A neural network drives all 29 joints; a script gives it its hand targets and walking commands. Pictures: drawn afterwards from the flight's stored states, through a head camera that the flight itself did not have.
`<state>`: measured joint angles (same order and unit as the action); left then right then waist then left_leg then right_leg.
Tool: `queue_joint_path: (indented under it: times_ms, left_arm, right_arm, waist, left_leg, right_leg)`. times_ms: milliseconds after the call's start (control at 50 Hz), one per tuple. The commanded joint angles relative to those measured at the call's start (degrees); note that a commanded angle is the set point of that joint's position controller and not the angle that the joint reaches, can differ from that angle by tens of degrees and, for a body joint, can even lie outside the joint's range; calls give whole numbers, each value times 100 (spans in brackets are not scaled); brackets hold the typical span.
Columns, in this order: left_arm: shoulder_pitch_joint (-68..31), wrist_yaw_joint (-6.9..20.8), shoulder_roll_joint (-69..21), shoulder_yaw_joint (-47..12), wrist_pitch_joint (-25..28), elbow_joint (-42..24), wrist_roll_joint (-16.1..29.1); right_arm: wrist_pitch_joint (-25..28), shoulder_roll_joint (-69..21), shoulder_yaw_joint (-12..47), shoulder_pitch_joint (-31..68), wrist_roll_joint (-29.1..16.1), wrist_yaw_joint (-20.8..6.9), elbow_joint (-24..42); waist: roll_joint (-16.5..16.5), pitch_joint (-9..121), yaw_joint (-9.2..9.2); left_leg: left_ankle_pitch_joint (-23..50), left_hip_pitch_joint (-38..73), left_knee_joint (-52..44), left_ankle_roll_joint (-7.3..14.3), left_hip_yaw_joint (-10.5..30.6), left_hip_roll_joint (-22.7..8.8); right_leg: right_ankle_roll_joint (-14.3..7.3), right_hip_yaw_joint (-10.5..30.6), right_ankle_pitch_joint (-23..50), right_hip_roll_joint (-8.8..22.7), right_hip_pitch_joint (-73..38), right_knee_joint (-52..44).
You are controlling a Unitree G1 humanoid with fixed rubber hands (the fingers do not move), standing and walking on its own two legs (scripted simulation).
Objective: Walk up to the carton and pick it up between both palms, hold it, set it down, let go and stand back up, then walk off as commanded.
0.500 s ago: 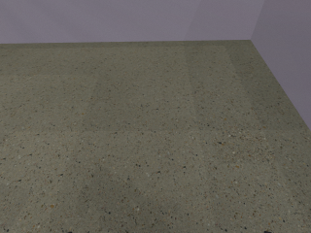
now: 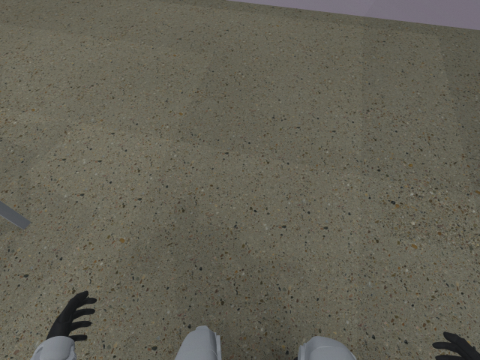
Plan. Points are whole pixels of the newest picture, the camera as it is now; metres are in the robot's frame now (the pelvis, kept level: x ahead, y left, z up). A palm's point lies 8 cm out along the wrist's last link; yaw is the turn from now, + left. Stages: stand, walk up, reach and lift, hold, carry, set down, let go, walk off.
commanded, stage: walk up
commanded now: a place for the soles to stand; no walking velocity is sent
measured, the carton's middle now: out of the picture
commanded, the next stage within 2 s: none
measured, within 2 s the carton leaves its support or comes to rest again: neither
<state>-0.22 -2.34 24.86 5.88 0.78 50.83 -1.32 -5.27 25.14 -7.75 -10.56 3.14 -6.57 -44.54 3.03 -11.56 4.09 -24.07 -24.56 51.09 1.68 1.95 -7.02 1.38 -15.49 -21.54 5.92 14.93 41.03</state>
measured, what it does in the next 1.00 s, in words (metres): steps to the left, turning left: left foot, then right foot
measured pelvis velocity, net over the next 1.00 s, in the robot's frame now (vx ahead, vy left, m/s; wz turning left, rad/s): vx -0.05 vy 0.18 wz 0.72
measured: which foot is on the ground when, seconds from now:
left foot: up 0.00-0.00, down 0.02-0.32, up 0.34-0.58, down 0.60-1.00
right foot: down 0.00-0.04, up 0.06-0.26, down 0.28-0.66, up 0.68-0.94, down 0.96-1.00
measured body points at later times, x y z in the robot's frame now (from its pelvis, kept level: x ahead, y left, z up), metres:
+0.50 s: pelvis -0.01 +0.07 +0.00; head +0.03 +0.07 +0.45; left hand -0.08 +0.45 -0.05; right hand +0.26 -0.15 -0.10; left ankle -0.03 +0.20 -0.67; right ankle +0.06 -0.04 -0.71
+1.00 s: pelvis -0.05 +0.18 +0.00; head -0.03 +0.18 +0.45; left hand -0.23 +0.48 -0.09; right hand +0.25 +0.01 -0.09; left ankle -0.04 +0.26 -0.71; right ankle +0.07 +0.14 -0.71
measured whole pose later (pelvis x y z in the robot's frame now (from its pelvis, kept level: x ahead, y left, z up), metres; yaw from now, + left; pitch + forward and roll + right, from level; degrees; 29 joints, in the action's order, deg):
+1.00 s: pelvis -0.05 +0.18 +0.00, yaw +41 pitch -3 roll -1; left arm 19.3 -4.4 25.3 2.9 5.0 49.4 -0.8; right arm -5.3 25.7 -6.0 -12.4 3.4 -6.5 -36.8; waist 2.7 -6.3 2.9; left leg -18.7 -23.4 45.6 5.6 5.1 10.3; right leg -2.3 -5.9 -16.8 1.9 23.1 44.6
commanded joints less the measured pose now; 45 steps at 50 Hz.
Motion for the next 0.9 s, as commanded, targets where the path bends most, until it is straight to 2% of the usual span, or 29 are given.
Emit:
queue_joint_path:
  times_ms: [0,20,40,60,100,120,140,180,240,260,280,300,320,340,360,380,460,520,560,580,600,620,640,660,680,700,720,760,880]
  left_arm:
    - [-384,15,1252,337,-22,-632,-9]
    - [66,4,734,225,-72,-676,16]
    - [-173,-35,832,153,-46,-892,141]
    - [-315,-64,1079,162,38,-824,137]
    - [203,-63,1303,163,98,-567,174]
    - [710,-99,1260,230,95,-419,228]
    - [1068,-132,1303,258,93,-330,262]
    - [1353,-169,1186,196,152,-355,270]
    - [1862,-262,1158,299,197,-369,201]
    - [2101,-284,1319,389,228,-349,179]
    - [2452,-303,1797,526,209,-341,71]
    - [1584,-315,2034,549,208,-567,-96]
    - [931,-293,2102,611,175,-773,-36]
    - [755,-253,1955,668,191,-902,-41]
    - [709,-258,1581,486,240,-950,14]
    - [1078,-253,1295,405,299,-875,47]
    - [1711,-246,1651,494,384,-764,-13]
    - [1366,-230,2032,549,436,-982,-102]
    - [950,-192,2027,538,443,-1085,-146]
    - [1079,-167,1974,464,418,-1012,-83]
    - [1165,-157,1975,461,384,-1013,-161]
    - [1087,-126,1562,357,345,-1013,-161]
    - [787,-141,1390,211,330,-1122,2]
    - [354,-155,1528,152,351,-1249,85]
    - [650,-134,1752,182,332,-1078,121]
    - [953,-140,1756,109,329,-919,77]
    - [1460,-179,1808,180,296,-753,111]
    - [2112,-256,1803,158,298,-481,153]
    - [2243,-292,1681,192,425,-434,136]
  right_arm:
    - [148,1211,-425,-1489,75,44,330]
    - [159,1666,-559,-1261,177,100,463]
    - [187,1959,-476,-541,168,50,825]
    - [156,1873,-373,-416,56,7,859]
    - [143,1606,-329,-227,58,116,1078]
    - [141,1550,-313,33,118,192,1228]
    - [176,1397,-276,40,53,223,1283]
    - [169,1159,-202,-11,70,194,1421]
    - [104,873,-179,-31,78,99,1603]
    - [114,696,-105,226,-3,78,1645]
    - [137,456,-21,310,-61,90,1887]
    - [71,696,-94,-154,-48,133,1541]
    - [5,1105,-242,-264,75,136,1405]
    - [10,1299,-300,-415,112,107,1239]
    - [67,1396,-227,-189,171,62,1293]
    - [99,1205,-223,-116,200,6,1348]
    - [138,1027,-100,507,164,-150,1518]
    - [79,1089,-171,707,35,-202,1479]
    - [137,1201,-197,268,-9,-270,1199]
    - [187,1208,-277,247,49,-272,1113]
    - [187,1361,-378,-269,-25,-278,876]
    - [205,1563,-473,-761,74,-234,746]
    - [239,2122,-512,-864,28,-164,777]
    - [211,2096,-463,-571,-58,-138,893]
    - [198,2063,-427,-308,-91,-112,970]
    - [191,2037,-447,-135,-142,-50,1088]
    - [217,1886,-389,97,-91,45,1200]
    - [272,1778,-319,401,-120,106,1288]
    - [222,1458,-239,104,33,81,1399]
  waist:
    - [-418,1833,624]
    - [1359,1517,482]
    - [2374,1319,375]
    - [2217,1118,402]
    - [1311,1164,46]
    - [933,1489,-223]
    - [800,1648,-315]
    - [1363,1986,-219]
    - [674,2071,-386]
    - [149,2126,-672]
    - [-1236,2239,-990]
    - [-1432,1727,-641]
    - [-1061,1629,-361]
    - [-687,1269,-260]
    - [-512,1360,-315]
    - [-407,1486,-403]
    - [-1091,1296,-610]
    - [-1570,1123,-447]
    - [-1672,1092,-76]
    - [-1378,1129,-139]
    - [-1134,1437,160]
    - [-34,1424,393]
    - [1993,1149,672]
    - [1824,745,711]
    - [1471,782,415]
    - [1075,807,255]
    - [794,994,-12]
    - [985,1315,-347]
    - [1100,1192,-202]
  left_leg:
    - [882,2084,-1620,408,-65,361]
    - [1766,2238,-2433,842,1606,-205]
    - [2234,1498,-3702,1383,3639,-585]
    - [2192,981,-4026,1837,4168,-747]
    - [3760,1853,-3093,1511,2952,-336]
    - [3837,2024,-2552,1303,2241,-173]
    - [3927,2255,-2270,1216,2205,-59]
    - [3827,2087,-2162,1275,2204,40]
    - [3931,1247,-1786,1066,1971,231]
    - [3682,283,-1287,753,1587,516]
    - [1873,-880,-270,230,850,1170]
    - [-626,-1787,566,-107,502,1213]
    - [-512,-1173,1358,-81,793,677]
    - [-416,-1074,1555,-163,625,550]
    - [-505,-1177,1616,-79,782,634]
    - [-293,-1091,1607,-76,755,560]
    - [122,-1479,783,-139,566,359]
    - [-409,-636,81,-228,311,119]
    - [-138,393,-547,-139,69,225]
    - [242,649,-894,-100,-145,381]
    - [238,1664,-937,61,-234,562]
    - [-34,2222,-1565,313,487,695]
    - [-391,1864,-3441,822,3105,-269]
    - [-492,895,-3911,1145,4305,-232]
    - [-1006,930,-3923,1207,4255,-338]
    - [-677,1223,-3878,884,3720,-316]
    - [586,1574,-3206,797,3041,-80]
    - [978,1321,-2870,1085,2781,-21]
    - [-83,103,-3048,1393,3005,-42]
  right_leg:
    - [-712,580,1514,1035,858,796]
    - [-278,75,-1277,-44,2005,2041]
    - [-130,690,-2380,-962,2325,2559]
    - [-151,1039,-2376,-954,1896,2855]
    - [-213,1320,-1772,-622,2067,2328]
    - [-204,1502,-1330,-405,1952,2116]
    - [-252,1499,-1019,-349,1863,1633]
    - [-142,1395,-824,-492,1001,523]
    - [-252,1423,224,-705,-406,-1078]
    - [-331,1695,876,-454,-1575,-1707]
    - [-730,3194,544,1021,-2481,-2450]
    - [-1159,4412,441,2331,-1820,-2764]
    - [-1757,4532,53,2685,-1071,-2620]
    - [-1881,4044,234,2570,-767,-2492]
    - [-1913,3173,1720,2215,-993,-2033]
    - [-1683,2678,2468,1826,-1036,-1778]
    - [-1378,1948,2567,1558,-1332,-1515]
    - [-1512,1534,2044,2187,-383,-1726]
    - [-1211,1029,1605,1959,468,-1497]
    - [-1077,802,975,1826,740,-1219]
    - [-814,525,62,1509,1217,-523]
    - [-525,287,-782,1039,1942,903]
    - [-255,-243,-1931,-122,2824,2125]
    - [-291,825,-1976,-268,2582,2644]
    - [-318,1084,-1632,-149,2508,2530]
    - [-291,1176,-1150,15,2556,2603]
    - [-204,1284,-855,151,2570,2442]
    - [-194,1463,-698,246,1848,2200]
    - [-388,1330,-694,-103,878,879]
